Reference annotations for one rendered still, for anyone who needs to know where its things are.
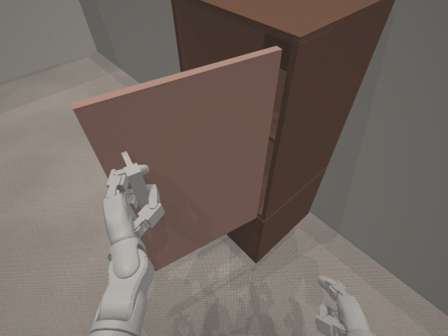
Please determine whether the right robot hand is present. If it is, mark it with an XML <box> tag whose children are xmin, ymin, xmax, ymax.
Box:
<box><xmin>315</xmin><ymin>275</ymin><xmax>371</xmax><ymax>336</ymax></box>

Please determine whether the handle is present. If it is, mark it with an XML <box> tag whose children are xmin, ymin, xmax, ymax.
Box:
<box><xmin>121</xmin><ymin>151</ymin><xmax>149</xmax><ymax>210</ymax></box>

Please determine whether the left robot hand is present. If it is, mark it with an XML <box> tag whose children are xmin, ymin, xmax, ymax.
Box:
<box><xmin>102</xmin><ymin>164</ymin><xmax>165</xmax><ymax>245</ymax></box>

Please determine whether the robot left forearm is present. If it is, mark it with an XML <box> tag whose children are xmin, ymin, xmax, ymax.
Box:
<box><xmin>89</xmin><ymin>237</ymin><xmax>155</xmax><ymax>336</ymax></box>

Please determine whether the cupboard door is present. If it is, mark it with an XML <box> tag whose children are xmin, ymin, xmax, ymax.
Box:
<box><xmin>71</xmin><ymin>46</ymin><xmax>282</xmax><ymax>272</ymax></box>

